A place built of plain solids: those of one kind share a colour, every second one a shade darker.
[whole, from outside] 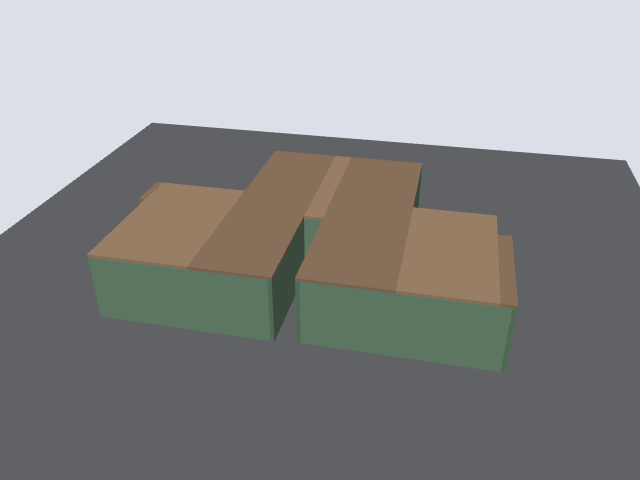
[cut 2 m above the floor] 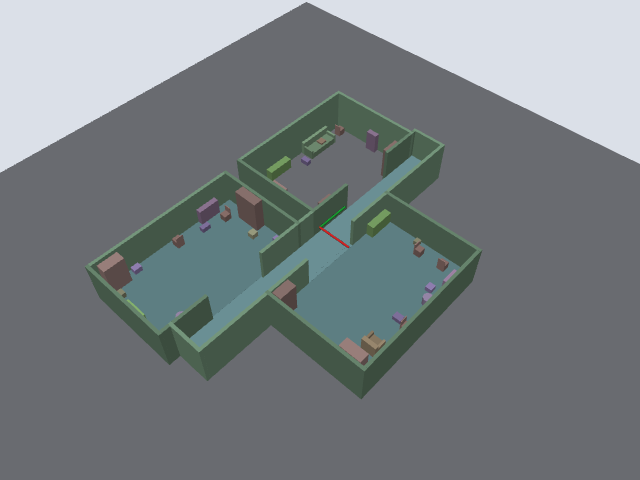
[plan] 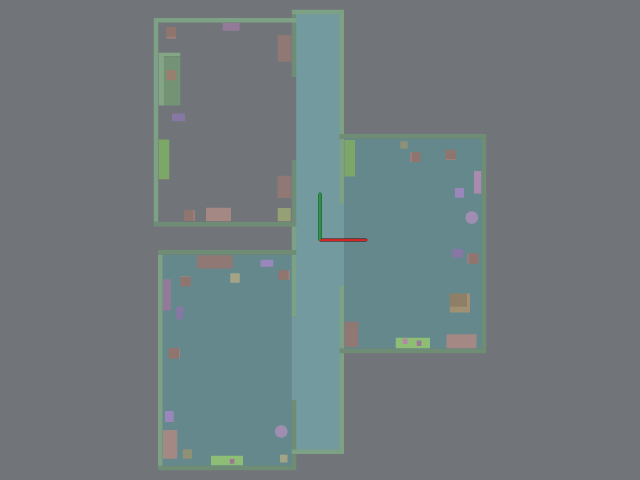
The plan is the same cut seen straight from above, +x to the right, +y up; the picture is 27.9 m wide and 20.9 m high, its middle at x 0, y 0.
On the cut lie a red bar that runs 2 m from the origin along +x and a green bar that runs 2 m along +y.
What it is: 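A storey of a split-level house; a hall and three lower rooms open beside it; the rooms' floors lie 0.80 m, 0.156 m and not at all below the hall's; a bare drop, one riser, a flush line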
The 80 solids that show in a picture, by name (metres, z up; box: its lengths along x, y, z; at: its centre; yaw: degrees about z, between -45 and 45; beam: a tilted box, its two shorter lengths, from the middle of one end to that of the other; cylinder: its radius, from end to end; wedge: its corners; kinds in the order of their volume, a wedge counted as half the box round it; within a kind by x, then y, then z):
{
 "floor_1": {"box": [5.63, 9.19, 0.69], "at": [-4.04, -5.23, 0.3]},
 "floor_2": {"box": [0.2, 3.63, 0.69], "at": [-1.13, -5.16, 0.3]},
 "floor_3": {"box": [1.88, 18.95, 0.85], "at": [-0.09, 0.35, 0.38]},
 "floor_4": {"box": [0.2, 3.57, 0.85], "at": [0.95, -0.22, 0.38]},
 "floor_5": {"box": [5.99, 9.14, 0.85], "at": [4.04, -0.16, 0.38]},
 "wall_1": {"box": [0.2, 8.68, 3.55], "at": [-7.14, 5.13, 1.72]},
 "wall_2": {"box": [0.2, 9.19, 3.55], "at": [-6.96, -5.23, 1.72]},
 "wall_3": {"box": [6.21, 0.2, 3.55], "at": [-4.13, 0.69, 1.72]},
 "wall_4": {"box": [6.21, 0.2, 3.55], "at": [-4.13, 9.57, 1.72]},
 "wall_5": {"box": [6.03, 0.2, 3.55], "at": [-4.04, -9.93, 1.72]},
 "wall_6": {"box": [6.03, 0.2, 3.55], "at": [-4.04, -0.54, 1.72]},
 "wall_7": {"box": [0.2, 0.5, 3.55], "at": [-1.13, -9.57, 1.72]},
 "wall_8": {"box": [0.2, 2.14, 3.55], "at": [-1.13, -8.05, 1.72]},
 "wall_9": {"box": [0.2, 2.71, 3.55], "at": [-1.13, -1.99, 1.72]},
 "wall_10": {"box": [0.2, 1.03, 3.55], "at": [-1.13, 0.08, 1.72]},
 "wall_11": {"box": [0.2, 2.7, 3.55], "at": [-1.13, 2.14, 1.72]},
 "wall_12": {"box": [0.2, 2.37, 3.55], "at": [-1.13, 8.29, 1.72]},
 "wall_13": {"box": [2.28, 0.2, 3.55], "at": [-0.09, -9.22, 1.72]},
 "wall_14": {"box": [2.28, 0.2, 3.55], "at": [-0.09, 9.93, 1.72]},
 "wall_15": {"box": [0.2, 4.19, 3.55], "at": [0.95, -7.03, 1.72]},
 "wall_16": {"box": [0.2, 2.73, 3.55], "at": [0.95, -3.37, 1.72]},
 "wall_17": {"box": [0.2, 2.84, 3.55], "at": [0.95, 2.99, 1.72]},
 "wall_18": {"box": [0.2, 5.21, 3.55], "at": [0.95, 7.22, 1.72]},
 "wall_19": {"box": [6.39, 0.2, 3.55], "at": [4.04, -4.83, 1.72]},
 "wall_20": {"box": [6.39, 0.2, 3.55], "at": [4.04, 4.51, 1.72]},
 "wall_21": {"box": [0.2, 9.14, 3.55], "at": [7.14, -0.16, 1.72]},
 "roof_1": {"box": [6.03, 0.7, 0.16], "at": [-4.04, -9.68, 3.58]},
 "roof_2": {"box": [8.29, 5.06, 0.16], "at": [-3.1, 7.14, 3.58]},
 "roof_3": {"box": [8.11, 4.39, 0.16], "at": [-3.01, -7.13, 3.58]},
 "roof_4": {"box": [2.28, 0.36, 0.16], "at": [-0.09, 9.85, 3.58]},
 "roof_5": {"box": [14.48, 4.02, 0.16], "at": [0.0, 2.6, 3.58]},
 "roof_6": {"box": [14.3, 4.49, 0.16], "at": [0.09, -2.68, 3.58]},
 "roof_7": {"box": [8.47, 1.03, 0.16], "at": [3.0, 0.08, 3.58]},
 "wardrobe_1": {"box": [0.63, 1.25, 1.93], "at": [-6.53, -8.9, 1.61]},
 "wardrobe_2": {"box": [1.57, 0.59, 2.15], "at": [-4.58, -0.95, 1.72]},
 "wardrobe_3": {"box": [1.1, 0.6, 2.14], "at": [-4.42, 1.11, 1.02]},
 "wardrobe_4": {"box": [0.6, 0.97, 2.09], "at": [-1.55, 2.32, 1.0]},
 "wardrobe_5": {"box": [0.59, 1.15, 2.23], "at": [-1.55, 8.34, 1.06]},
 "wardrobe_6": {"box": [0.6, 1.1, 1.91], "at": [1.36, -4.11, 1.76]},
 "wardrobe_7": {"box": [1.31, 0.6, 2.07], "at": [6.16, -4.41, 1.84]},
 "sideboard_1": {"box": [0.46, 1.73, 0.77], "at": [-6.79, 3.51, 0.34]},
 "sideboard_2": {"box": [1.4, 0.41, 0.86], "at": [-4.05, -9.6, 1.07]},
 "sideboard_3": {"box": [0.46, 1.59, 0.83], "at": [1.29, 3.56, 1.22]},
 "sideboard_4": {"box": [1.49, 0.46, 0.78], "at": [4.04, -4.48, 1.19]},
 "sofa_1": {"box": [0.21, 2.3, 0.96], "at": [-6.91, 7.0, 0.43]},
 "sofa_2": {"box": [0.72, 0.14, 0.69], "at": [-6.45, 5.93, 0.29]},
 "sofa_3": {"box": [0.72, 2.01, 0.47], "at": [-6.45, 7.0, 0.19]},
 "sofa_4": {"box": [0.72, 0.14, 0.69], "at": [-6.45, 8.08, 0.29]},
 "case_1": {"box": [0.34, 1.36, 1.02], "at": [-6.67, -2.39, 1.15]},
 "case_2": {"box": [0.73, 0.34, 1.43], "at": [-3.87, 9.28, 0.66]},
 "case_3": {"box": [0.32, 0.99, 1.44], "at": [6.86, 2.51, 1.52]},
 "chair_1": {"box": [0.43, 0.06, 0.83], "at": [-6.48, 8.8, 0.36]},
 "chair_2": {"box": [0.43, 0.45, 0.48], "at": [-6.48, 9.05, 0.19]},
 "chair_3": {"box": [0.45, 0.47, 0.46], "at": [-6.37, -4.94, 0.87]},
 "chair_4": {"box": [0.042, 0.47, 0.81], "at": [-6.12, -4.94, 1.05]},
 "chair_5": {"box": [0.44, 0.41, 0.43], "at": [-5.85, -1.82, 0.86]},
 "chair_6": {"box": [0.4, 0.48, 0.48], "at": [-5.71, 1.07, 0.19]},
 "chair_7": {"box": [0.44, 0.42, 0.44], "at": [-1.59, -1.52, 0.87]},
 "chair_8": {"box": [0.39, 0.43, 0.47], "at": [4.18, 3.61, 1.03]},
 "chair_9": {"box": [0.46, 0.042, 0.85], "at": [5.69, 3.5, 1.22]},
 "chair_10": {"box": [0.46, 0.41, 0.44], "at": [5.69, 3.73, 1.02]},
 "chair_11": {"box": [0.45, 0.46, 0.41], "at": [6.69, -0.81, 1.0]},
 "armchair_1": {"box": [0.13, 0.58, 0.64], "at": [5.71, -2.62, 1.12]},
 "armchair_2": {"box": [0.88, 0.25, 0.87], "at": [6.09, -3.03, 1.23]},
 "armchair_3": {"box": [0.62, 0.58, 0.43], "at": [6.09, -2.62, 1.02]},
 "armchair_4": {"box": [0.13, 0.58, 0.64], "at": [6.46, -2.62, 1.12]},
 "toybox_1": {"box": [0.38, 0.48, 0.34], "at": [-6.55, -7.69, 0.81]},
 "toybox_2": {"box": [0.56, 0.35, 0.37], "at": [-6.16, 5.34, 0.14]},
 "toybox_3": {"box": [0.31, 0.56, 0.31], "at": [-6.11, -3.17, 0.8]},
 "toybox_4": {"box": [0.56, 0.31, 0.29], "at": [-2.32, -1.01, 0.79]},
 "toybox_5": {"box": [0.49, 0.38, 0.27], "at": [5.99, -0.58, 0.94]},
 "toybox_6": {"box": [0.39, 0.43, 0.31], "at": [6.08, 2.05, 0.95]},
 "bush_1": {"cylinder": 0.27, "from": [-1.69, -8.34, 1.11], "to": [-1.69, -8.34, 1.91]},
 "bush_2": {"cylinder": 0.28, "from": [6.61, 0.98, 1.2], "to": [6.61, 0.98, 1.73]},
 "basket_1": {"box": [0.41, 0.41, 0.35], "at": [-5.78, -9.32, 0.82]},
 "basket_2": {"box": [0.41, 0.41, 0.34], "at": [-3.7, -1.65, 0.81]},
 "basket_3": {"box": [0.33, 0.33, 0.38], "at": [-1.58, -9.52, 0.83]},
 "basket_4": {"box": [0.32, 0.32, 0.29], "at": [3.66, 4.14, 0.94]},
 "pouf_1": {"box": [0.57, 0.57, 0.49], "at": [-1.56, 1.11, 0.19]},
 "cushion_1": {"box": [0.45, 0.45, 0.12], "at": [-6.48, 7.18, 0.48]}
}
